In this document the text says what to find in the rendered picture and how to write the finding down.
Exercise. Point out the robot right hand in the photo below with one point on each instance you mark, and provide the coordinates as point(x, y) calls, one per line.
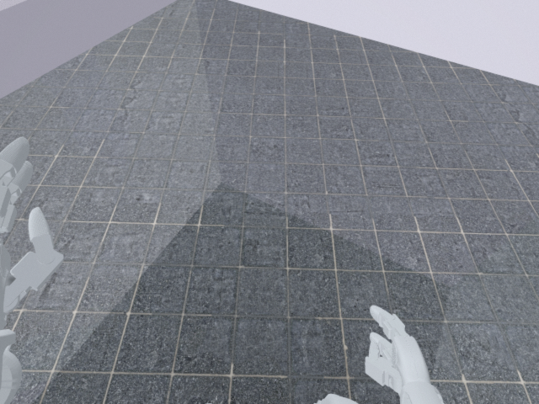
point(402, 361)

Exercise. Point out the robot left hand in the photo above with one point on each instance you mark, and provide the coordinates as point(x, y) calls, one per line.
point(34, 269)

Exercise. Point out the right robot forearm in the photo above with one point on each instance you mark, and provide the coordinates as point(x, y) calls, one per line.
point(419, 392)

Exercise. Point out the left robot forearm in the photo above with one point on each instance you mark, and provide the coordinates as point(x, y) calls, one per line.
point(10, 367)

